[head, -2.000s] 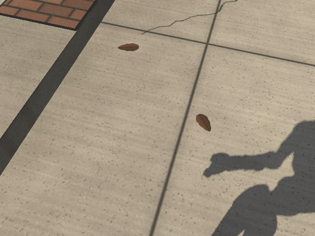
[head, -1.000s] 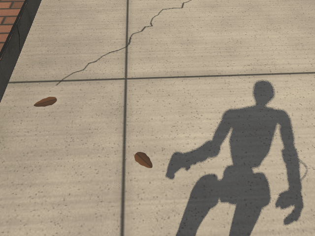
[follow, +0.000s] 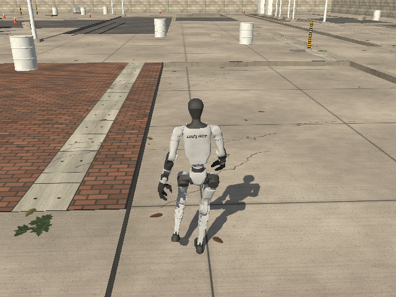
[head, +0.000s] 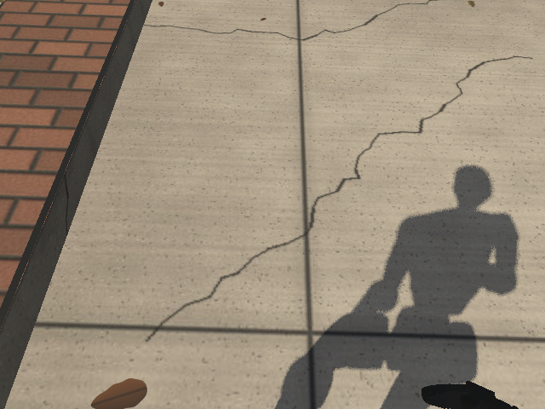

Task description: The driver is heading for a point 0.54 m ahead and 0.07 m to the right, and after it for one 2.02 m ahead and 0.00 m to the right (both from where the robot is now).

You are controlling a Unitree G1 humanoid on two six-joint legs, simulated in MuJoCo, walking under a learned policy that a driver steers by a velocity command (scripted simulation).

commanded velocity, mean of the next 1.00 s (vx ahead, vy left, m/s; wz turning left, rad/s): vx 0.60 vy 0.00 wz -0.17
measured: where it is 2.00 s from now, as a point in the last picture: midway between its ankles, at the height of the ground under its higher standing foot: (288, 322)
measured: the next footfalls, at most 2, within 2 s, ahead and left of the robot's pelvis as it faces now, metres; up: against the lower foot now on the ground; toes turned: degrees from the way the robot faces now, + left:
left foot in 0.24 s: +0.43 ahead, +0.20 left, +0.00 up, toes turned -16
right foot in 0.60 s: +0.67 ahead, -0.12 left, +0.00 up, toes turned -23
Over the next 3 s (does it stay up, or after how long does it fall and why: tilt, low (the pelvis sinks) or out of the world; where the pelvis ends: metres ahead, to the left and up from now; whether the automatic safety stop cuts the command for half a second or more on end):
stays up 1.58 -0.16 0.01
